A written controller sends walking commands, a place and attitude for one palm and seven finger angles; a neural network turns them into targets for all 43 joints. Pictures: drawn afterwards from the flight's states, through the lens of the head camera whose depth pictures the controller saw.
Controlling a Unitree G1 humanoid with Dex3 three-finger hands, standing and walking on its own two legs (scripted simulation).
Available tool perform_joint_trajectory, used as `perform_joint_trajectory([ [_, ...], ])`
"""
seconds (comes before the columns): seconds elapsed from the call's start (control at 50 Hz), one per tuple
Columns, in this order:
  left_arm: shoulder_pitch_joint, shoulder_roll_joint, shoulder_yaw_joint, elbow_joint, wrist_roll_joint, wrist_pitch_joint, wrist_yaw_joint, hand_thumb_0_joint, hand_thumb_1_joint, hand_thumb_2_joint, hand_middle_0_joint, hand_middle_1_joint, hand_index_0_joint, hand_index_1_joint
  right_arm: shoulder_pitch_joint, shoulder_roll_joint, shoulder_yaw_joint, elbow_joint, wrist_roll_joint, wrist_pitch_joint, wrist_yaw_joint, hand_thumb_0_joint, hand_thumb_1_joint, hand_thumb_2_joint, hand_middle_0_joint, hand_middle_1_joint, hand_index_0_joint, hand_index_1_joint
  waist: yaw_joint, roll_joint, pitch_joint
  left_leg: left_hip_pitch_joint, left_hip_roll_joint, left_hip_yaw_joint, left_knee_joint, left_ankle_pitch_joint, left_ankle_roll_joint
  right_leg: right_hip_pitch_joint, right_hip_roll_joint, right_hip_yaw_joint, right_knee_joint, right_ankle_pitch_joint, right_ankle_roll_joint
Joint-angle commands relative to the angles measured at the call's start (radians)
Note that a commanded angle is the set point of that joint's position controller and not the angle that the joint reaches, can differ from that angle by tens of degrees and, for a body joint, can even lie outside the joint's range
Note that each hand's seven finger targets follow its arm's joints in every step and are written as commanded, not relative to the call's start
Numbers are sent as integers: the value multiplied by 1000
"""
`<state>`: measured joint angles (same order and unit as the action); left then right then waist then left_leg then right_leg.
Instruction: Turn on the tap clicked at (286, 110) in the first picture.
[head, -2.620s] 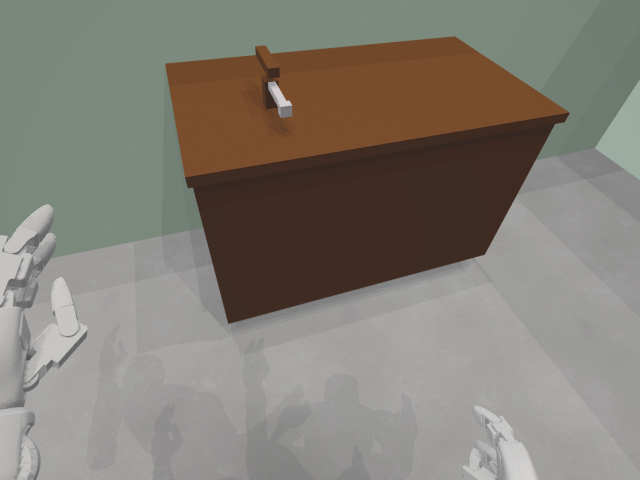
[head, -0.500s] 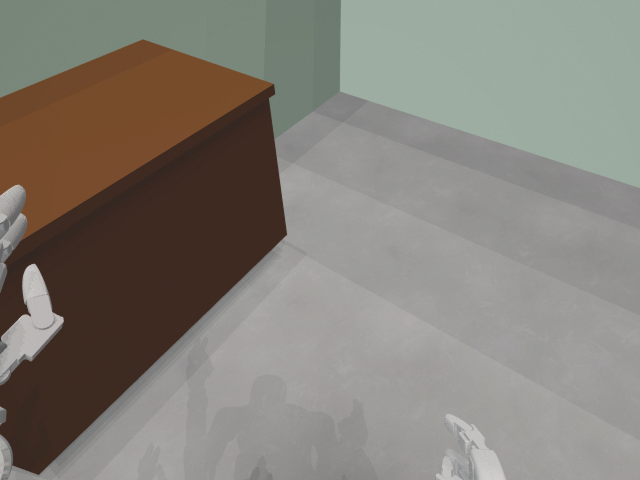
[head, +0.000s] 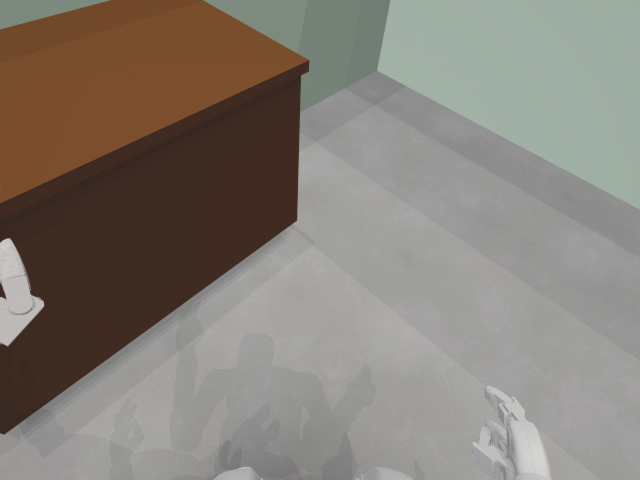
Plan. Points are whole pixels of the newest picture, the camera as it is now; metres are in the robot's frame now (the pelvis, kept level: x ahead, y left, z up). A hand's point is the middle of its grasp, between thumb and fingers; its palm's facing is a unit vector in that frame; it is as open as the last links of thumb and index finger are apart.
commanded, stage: turn to face it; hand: left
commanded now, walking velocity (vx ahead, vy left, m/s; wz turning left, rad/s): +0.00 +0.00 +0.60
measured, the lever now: out of the picture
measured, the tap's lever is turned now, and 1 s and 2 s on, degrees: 0 0 0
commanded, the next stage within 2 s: take the last steps up to it in 0.50 s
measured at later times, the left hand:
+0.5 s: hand out of the picture +0.10 +0.21 +0.17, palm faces +0.63 -0.67 -0.40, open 7.4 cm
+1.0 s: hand out of the picture -0.02 +0.22 +0.19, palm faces +0.73 -0.55 -0.40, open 7.4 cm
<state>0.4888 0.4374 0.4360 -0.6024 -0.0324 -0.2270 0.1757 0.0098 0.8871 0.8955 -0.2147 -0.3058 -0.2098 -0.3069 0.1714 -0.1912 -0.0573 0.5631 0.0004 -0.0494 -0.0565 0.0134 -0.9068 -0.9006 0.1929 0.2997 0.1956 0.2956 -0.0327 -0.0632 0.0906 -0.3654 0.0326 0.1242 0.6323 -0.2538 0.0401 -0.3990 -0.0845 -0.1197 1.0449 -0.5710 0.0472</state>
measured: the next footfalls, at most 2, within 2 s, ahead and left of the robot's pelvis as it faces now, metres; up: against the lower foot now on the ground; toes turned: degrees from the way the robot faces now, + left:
right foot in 0.28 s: +0.05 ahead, -0.17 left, +0.00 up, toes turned +6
left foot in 0.66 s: -0.09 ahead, +0.04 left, +0.00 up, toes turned +25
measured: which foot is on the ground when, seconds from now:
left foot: down 0.00-0.30, up 0.32-0.64, down 0.66-1.00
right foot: up 0.00-0.26, down 0.28-0.66, up 0.68-1.00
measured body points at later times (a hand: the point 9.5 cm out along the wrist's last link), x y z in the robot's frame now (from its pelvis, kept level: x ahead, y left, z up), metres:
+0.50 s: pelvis -0.04 -0.08 +0.02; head -0.02 -0.09 +0.47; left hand +0.06 +0.24 +0.20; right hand +0.19 -0.27 -0.08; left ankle -0.08 +0.05 -0.65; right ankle +0.01 -0.17 -0.72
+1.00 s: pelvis -0.11 -0.09 +0.01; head -0.11 -0.10 +0.46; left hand -0.07 +0.24 +0.21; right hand +0.11 -0.21 -0.09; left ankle -0.13 +0.02 -0.72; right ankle -0.07 -0.19 -0.71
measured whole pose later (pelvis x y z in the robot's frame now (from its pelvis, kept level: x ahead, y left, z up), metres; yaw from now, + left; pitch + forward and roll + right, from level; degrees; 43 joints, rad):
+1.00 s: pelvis -0.11 -0.09 +0.01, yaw +25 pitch -1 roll -1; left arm 0.45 0.36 0.33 -0.44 -0.01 -0.20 0.15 0.01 0.89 0.90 -0.21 -0.31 -0.20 -0.31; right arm 0.26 -0.13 0.04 0.66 0.00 -0.10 -0.04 0.01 -0.90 -0.90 0.20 0.30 0.21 0.30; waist 0.02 0.03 -0.03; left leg -0.28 0.01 0.02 0.53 -0.25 0.03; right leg -0.25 -0.04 -0.14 0.59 -0.44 0.03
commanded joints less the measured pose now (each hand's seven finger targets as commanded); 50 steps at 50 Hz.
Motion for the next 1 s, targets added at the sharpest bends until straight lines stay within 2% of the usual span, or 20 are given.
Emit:
perform_joint_trajectory([
  [0.0, -10, 117, 71, -280, 4, -49, -10, 0, 900, 900, -200, -300, -200, -300, -8, -141, -29, -117, 9, -69, 23, 0, -900, -900, 200, 300, 200, 300, 20, 280, -243, 292, 277, -369, -181, 720, 148, -154, 12, 100, 18, 46, 32],
  [0.04, 24, 99, 57, -323, -11, -35, -12, 0, 900, 900, -200, -300, -200, -300, -13, -132, -19, -122, 12, -84, 30, 0, -900, -900, 200, 300, 200, 300, 25, 362, -244, 184, 210, -280, -209, 578, 102, -38, 42, 58, -77, 131, 35],
  [0.1, 52, 91, 56, -301, -26, -15, -15, 0, 900, 900, -200, -300, -200, -300, -15, -125, -6, -127, 10, -97, 29, 0, -900, -900, 200, 300, 200, 300, 23, 383, -228, 85, 199, -300, -264, 363, 92, 53, 69, 32, -171, 134, 39],
  [0.22, -28, 64, 46, -106, -30, 24, -21, 0, 900, 900, -200, -300, -200, -300, -22, -120, 8, -105, 12, -91, 12, 0, -900, -900, 200, 300, 200, 300, 43, 262, -188, 10, 180, -345, -215, 161, 74, 227, 97, 30, -526, 187, 34],
  [0.24, -65, 57, 30, -91, -23, 28, -24, 0, 900, 900, -200, -300, -200, -300, -23, -110, 9, -105, 17, -87, 13, 0, -900, -900, 200, 300, 200, 300, 50, 179, -190, -14, 129, -294, -132, 69, 36, 274, 49, 57, -667, 275, 14],
  [0.26, -91, 89, 31, -76, -8, 39, -18, 0, 900, 900, -200, -300, -200, -300, -12, -82, 14, -112, 23, -76, 12, 0, -900, -900, 200, 300, 200, 300, 38, -28, -181, -85, 30, -176, 42, -115, -26, 287, -124, 224, -789, 310, -45],
  [0.28, -124, 140, 39, -71, -12, 54, -10, 0, 900, 900, -200, -300, -200, -300, -62, -73, 18, -129, 20, -73, 4, 0, -900, -900, 200, 300, 200, 300, 44, -243, -137, -211, -63, -107, 339, -291, -78, 235, -346, 510, -820, 415, -145],
  [0.3, -180, 135, 29, -50, -19, 54, -5, 0, 900, 900, -200, -300, -200, -300, -66, -98, 21, -99, 6, -81, -3, 0, -900, -900, 200, 300, 200, 300, 46, -170, -140, -199, -41, -161, 532, -286, -83, 170, -387, 432, -808, 513, -167],
  [0.34, -143, 89, -3, -24, 1, 55, -19, 0, 900, 900, -200, -300, -200, -300, -69, -93, 18, -93, 5, -73, -4, 0, -900, -900, 200, 300, 200, 300, 30, -139, -121, -200, -15, -146, 636, -174, -102, 137, -277, 286, -757, 510, -142],
  [0.4, -158, 112, 12, -66, 6, 17, -9, 0, 900, 900, -200, -300, -200, -300, -119, -83, 40, -98, 1, -61, -28, 0, -900, -900, 200, 300, 200, 300, 38, -74, -114, -161, 0, -99, 506, -171, -101, 188, -234, 108, -708, 748, -139],
  [0.52, -62, 121, 62, -156, 6, -8, 27, 0, 900, 900, -200, -300, -200, -300, -80, -87, 21, -142, -15, -65, -39, 0, -900, -900, 200, 300, 200, 300, 74, -96, -221, -47, -16, -22, 130, -215, -66, 341, -257, 133, -651, 860, -177],
  [0.6, -22, 89, 58, -196, -7, -12, 34, 0, 900, 900, -200, -300, -200, -300, -9, -103, 7, -150, -10, -47, -26, 0, -900, -900, 200, 300, 200, 300, 18, -20, -309, 149, -30, -15, -214, 17, -59, 337, -201, 87, -502, 749, -102],
  [0.62, -32, 90, 53, -218, -14, -18, 31, 0, 900, 900, -200, -300, -200, -300, -7, -122, -3, -158, -5, -46, -24, 0, -900, -900, 200, 300, 200, 300, 12, 78, -300, 225, 40, -87, -264, 127, -31, 250, -145, 53, -387, 633, -62],
  [0.64, -34, 86, 46, -238, -18, -32, 28, 0, 900, 900, -200, -300, -200, -300, -19, -148, -8, -168, -3, -54, -21, 0, -900, -900, 200, 300, 200, 300, 17, 291, -271, 306, 208, -293, -285, 377, 53, 50, -38, 2, -242, 320, -8],
  [0.66, -27, 98, 39, -232, -7, -49, 18, 0, 900, 900, -200, -300, -200, -300, 3, -146, -13, -164, 5, -66, -10, 0, -900, -900, 200, 300, 200, 300, 32, 379, -237, 373, 341, -444, -278, 579, 133, -130, 19, 2, -93, -46, 0],
  [0.7, -50, 108, 46, -159, 20, -53, 3, 0, 900, 900, -200, -300, -200, -300, -30, -128, 8, -113, -13, -81, -1, 0, -900, -900, 200, 300, 200, 300, 19, 331, -138, 229, 343, -494, -330, 295, 201, -215, -9, 82, 63, 9, -11],
  [0.76, -148, 61, -13, -181, 27, -62, -11, 0, 900, 900, -200, -300, -200, -300, -22, -137, -6, -84, 16, -104, 15, 0, -900, -900, 200, 300, 200, 300, 29, 293, -105, 151, 205, -276, -337, 74, 142, -137, 6, 19, -40, 169, 3],
  [0.94, -162, 70, -19, -34, 20, -23, -10, 0, 900, 900, -200, -300, -200, -300, -48, -121, 24, -58, -6, -93, -14, 0, -900, -900, 200, 300, 200, 300, 46, 233, -129, -42, 162, -302, -344, -378, 103, 266, 75, -46, -549, 133, -17],
  [0.96, -152, 75, -17, -22, 28, -17, -10, 0, 900, 900, -200, -300, -200, -300, -47, -119, 24, -56, -6, -85, -15, 0, -900, -900, 200, 300, 200, 300, 45, 194, -143, -100, 122, -249, -268, -392, 71, 345, 48, -16, -624, 143, -35],
  [0.98, -166, 80, -22, -26, 31, -16, -11, 0, 900, 900, -200, -300, -200, -300, -49, -99, 28, -61, -6, -78, -11, 0, -900, -900, 200, 300, 200, 300, 46, 68, -146, -206, 73, -197, -79, -367, 39, 407, -69, 143, -711, 51, -90],
])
